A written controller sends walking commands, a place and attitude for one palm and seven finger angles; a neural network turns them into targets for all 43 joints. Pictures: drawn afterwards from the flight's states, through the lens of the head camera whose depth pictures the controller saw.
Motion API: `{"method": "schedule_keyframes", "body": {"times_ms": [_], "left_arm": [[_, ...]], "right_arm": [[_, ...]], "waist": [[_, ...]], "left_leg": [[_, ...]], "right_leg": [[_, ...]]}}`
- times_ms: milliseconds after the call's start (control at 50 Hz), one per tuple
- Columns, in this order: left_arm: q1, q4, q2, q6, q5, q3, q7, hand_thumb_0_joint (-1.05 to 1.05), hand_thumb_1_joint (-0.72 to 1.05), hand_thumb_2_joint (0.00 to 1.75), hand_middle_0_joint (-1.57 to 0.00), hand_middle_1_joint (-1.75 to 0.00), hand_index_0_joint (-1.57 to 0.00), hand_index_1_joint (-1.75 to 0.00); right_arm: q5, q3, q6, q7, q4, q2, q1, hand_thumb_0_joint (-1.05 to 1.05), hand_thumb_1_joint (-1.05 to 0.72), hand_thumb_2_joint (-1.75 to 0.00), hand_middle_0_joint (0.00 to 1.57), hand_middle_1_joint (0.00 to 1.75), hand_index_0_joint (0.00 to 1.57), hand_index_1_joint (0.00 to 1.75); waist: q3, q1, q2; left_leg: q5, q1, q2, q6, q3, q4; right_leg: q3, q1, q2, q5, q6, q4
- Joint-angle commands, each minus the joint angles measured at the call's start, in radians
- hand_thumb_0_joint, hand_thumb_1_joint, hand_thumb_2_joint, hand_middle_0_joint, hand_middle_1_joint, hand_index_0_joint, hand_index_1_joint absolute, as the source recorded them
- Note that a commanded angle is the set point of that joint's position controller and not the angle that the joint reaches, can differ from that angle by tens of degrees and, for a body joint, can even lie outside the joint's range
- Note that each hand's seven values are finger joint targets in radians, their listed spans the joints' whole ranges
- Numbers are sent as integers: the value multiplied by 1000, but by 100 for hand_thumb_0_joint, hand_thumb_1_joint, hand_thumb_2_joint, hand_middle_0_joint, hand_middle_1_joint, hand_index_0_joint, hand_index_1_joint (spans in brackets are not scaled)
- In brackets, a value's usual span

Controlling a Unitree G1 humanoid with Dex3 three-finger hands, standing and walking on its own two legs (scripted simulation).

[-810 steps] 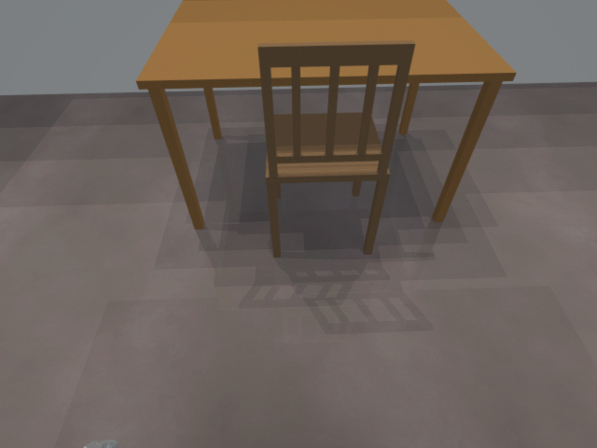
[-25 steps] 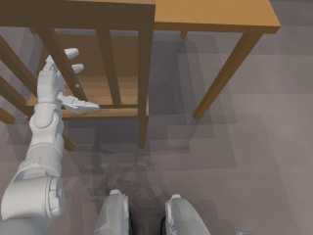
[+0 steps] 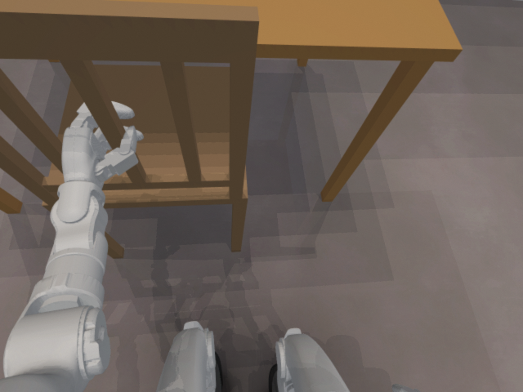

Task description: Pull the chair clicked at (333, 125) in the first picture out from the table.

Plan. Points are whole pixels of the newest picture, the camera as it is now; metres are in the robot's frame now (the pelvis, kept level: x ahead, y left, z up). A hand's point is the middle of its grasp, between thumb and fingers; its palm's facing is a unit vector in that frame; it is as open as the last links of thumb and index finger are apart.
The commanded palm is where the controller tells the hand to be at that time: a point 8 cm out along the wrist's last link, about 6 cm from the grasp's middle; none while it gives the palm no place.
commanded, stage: hook a spindle and tug to test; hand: left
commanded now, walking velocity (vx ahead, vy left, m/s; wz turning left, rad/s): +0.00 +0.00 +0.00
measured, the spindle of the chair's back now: (114, 133) +0.50 +0.20 +0.03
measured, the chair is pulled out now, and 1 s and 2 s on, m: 0.00 0.06 0.22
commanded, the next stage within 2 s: step backward, pulling the chair out in 0.56 s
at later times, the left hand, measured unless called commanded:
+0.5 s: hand (128, 169) +0.43 +0.18 +0.02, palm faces +0.04 -1.00 -0.01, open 5.5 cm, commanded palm +0.40 +0.22 +0.03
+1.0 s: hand (138, 176) +0.41 +0.16 +0.04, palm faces +0.10 -0.99 -0.12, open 5.5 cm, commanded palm +0.39 +0.20 +0.04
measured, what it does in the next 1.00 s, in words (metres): rises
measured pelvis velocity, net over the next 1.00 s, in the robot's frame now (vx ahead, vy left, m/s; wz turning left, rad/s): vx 0.02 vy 0.00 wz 0.02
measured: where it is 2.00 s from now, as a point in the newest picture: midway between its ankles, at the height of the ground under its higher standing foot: outside the picture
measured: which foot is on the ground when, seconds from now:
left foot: down 0.00-1.00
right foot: down 0.00-1.00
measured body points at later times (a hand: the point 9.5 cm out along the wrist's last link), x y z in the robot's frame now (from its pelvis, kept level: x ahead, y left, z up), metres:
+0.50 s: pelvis +0.01 +0.00 +0.01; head +0.14 +0.02 +0.43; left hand +0.43 +0.23 +0.03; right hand +0.10 -0.26 -0.11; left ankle +0.04 +0.09 -0.62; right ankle -0.01 -0.12 -0.62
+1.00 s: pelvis +0.02 +0.00 +0.09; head +0.11 +0.02 +0.53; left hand +0.40 +0.21 +0.05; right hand +0.08 -0.27 -0.02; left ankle +0.04 +0.09 -0.62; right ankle -0.01 -0.12 -0.62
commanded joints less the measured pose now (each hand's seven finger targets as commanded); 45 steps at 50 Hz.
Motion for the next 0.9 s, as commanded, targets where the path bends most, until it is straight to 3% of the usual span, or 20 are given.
{"method": "schedule_keyframes", "body": {"times_ms": [0,60,100,240,280,300,320,380,460,500,540,580,640,660,680,720,740,780,860,880], "left_arm": [[-261,-287,165,-102,2,-3,-6,0,90,90,-50,-145,-50,-145],[-201,-329,161,-98,-3,-3,-2,0,90,90,-50,-145,-50,-145],[-190,-346,118,-95,-7,-35,-1,0,90,90,-50,-145,-50,-145],[-132,-360,134,-96,-19,-14,-4,0,90,90,-50,-145,-50,-145],[-140,-345,126,-95,-23,-19,-9,0,90,90,-50,-145,-50,-145],[-143,-352,147,-97,-19,-6,-10,0,90,90,-50,-145,-50,-145],[-145,-359,112,-95,-22,-33,-14,0,90,90,-50,-145,-50,-145],[-108,-373,107,-88,-27,-34,-17,0,90,90,-50,-145,-50,-145],[-75,-393,98,-79,-37,-42,-22,0,90,90,-50,-145,-50,-145],[-76,-411,122,-83,-34,-27,-21,0,90,90,-50,-145,-50,-145],[-116,-403,81,-82,-32,-63,-18,0,90,90,-50,-145,-50,-145],[-139,-384,110,-86,-31,-40,-15,0,90,90,-50,-145,-50,-145],[-211,-423,70,-94,-25,-87,-12,0,90,90,-50,-145,-50,-145],[-346,-606,435,22,92,34,123,0,90,90,-50,-145,-50,-145],[-354,-642,370,89,97,0,179,0,90,90,-50,-145,-50,-145],[-148,-462,193,217,103,-109,227,0,90,90,-50,-145,-50,-145],[-113,-380,142,256,108,-147,241,0,90,90,-50,-145,-50,-145],[-121,-220,113,296,116,-170,261,0,90,90,-50,-145,-50,-145],[-240,-65,91,250,114,-190,269,0,90,90,-50,-145,-50,-145],[-267,-58,102,235,116,-189,268,0,90,90,-50,-145,-50,-145]], "right_arm": [[3,-69,-20,-9,-73,-177,121,0,-90,-90,20,30,20,30],[6,-73,-20,-6,-80,-174,116,0,-90,-90,20,30,20,30],[8,-72,-24,-5,-81,-168,111,0,-90,-90,20,30,20,30],[9,-72,-34,-13,-78,-167,96,0,-90,-90,20,30,20,30],[10,-70,-37,-16,-75,-166,93,0,-90,-90,20,30,20,30],[10,-70,-38,-18,-77,-168,90,0,-90,-90,20,30,20,30],[10,-70,-41,-17,-78,-162,85,0,-90,-90,20,30,20,30],[12,-73,-45,-19,-86,-164,81,0,-90,-90,20,30,20,30],[16,-71,-50,-19,-92,-161,68,0,-90,-90,20,30,20,30],[16,-70,-55,-22,-94,-162,62,0,-90,-90,20,30,20,30],[17,-70,-59,-23,-87,-158,60,0,-90,-90,20,30,20,30],[15,-70,-63,-29,-77,-163,63,0,-90,-90,20,30,20,30],[15,-73,-71,-31,-72,-158,60,0,-90,-90,20,30,20,30],[68,-66,-8,-62,-150,-160,100,0,-90,-90,20,30,20,30],[73,-62,-2,-87,-177,-141,116,0,-90,-90,20,30,20,30],[75,-51,20,-112,-156,-134,80,0,-90,-90,20,30,20,30],[77,-49,30,-123,-135,-137,82,0,-90,-90,20,30,20,30],[77,-49,41,-135,-104,-150,93,0,-90,-90,20,30,20,30],[72,-54,33,-142,-43,-154,107,0,-90,-90,20,30,20,30],[70,-59,27,-145,-32,-158,102,0,-90,-90,20,30,20,30]], "waist": [[-534,19,132],[-533,30,103],[-519,20,108],[-479,29,81],[-466,19,57],[-471,30,81],[-475,26,88],[-492,34,98],[-488,36,44],[-499,47,72],[-468,27,70],[-456,22,50],[-496,12,89],[-746,103,197],[-720,82,225],[-547,66,127],[-455,60,64],[-351,55,-2],[-318,63,69],[-316,68,118]], "left_leg": [[468,640,-9,-37,-119,-135],[479,624,-12,-36,-110,-138],[497,644,-9,-37,-114,-141],[478,595,-15,-35,-97,-136],[465,569,-17,-30,-93,-128],[468,572,-18,-33,-92,-128],[470,585,-18,-34,-94,-130],[492,602,-18,-34,-95,-128],[462,565,-23,-29,-86,-131],[460,563,-24,-30,-83,-129],[439,575,-20,-32,-89,-129],[416,543,-22,-27,-86,-120],[424,592,-21,-31,-91,-121],[419,904,3,-18,-68,-316],[479,972,-13,-19,-70,-357],[488,891,7,-13,-88,-403],[481,841,23,-7,-99,-435],[521,791,41,-4,-98,-482],[715,901,79,0,-105,-538],[768,939,86,1,-113,-554]], "right_leg": [[22,67,17,370,-23,-152],[27,115,17,403,-22,-157],[23,95,18,407,-20,-158],[32,127,13,429,-17,-158],[35,127,12,434,-15,-155],[38,128,10,433,-16,-151],[33,124,9,430,-16,-151],[32,122,8,437,-18,-149],[39,170,7,451,-14,-160],[43,170,5,449,-15,-153],[37,127,7,414,-14,-159],[41,131,7,407,-13,-158],[40,107,2,396,-14,-158],[144,539,-66,461,-27,-343],[114,556,-47,584,-24,-391],[105,553,-57,626,-2,-429],[103,576,-64,639,10,-449],[94,623,-79,668,24,-491],[124,658,-107,791,54,-548],[124,658,-108,784,51,-553]]}}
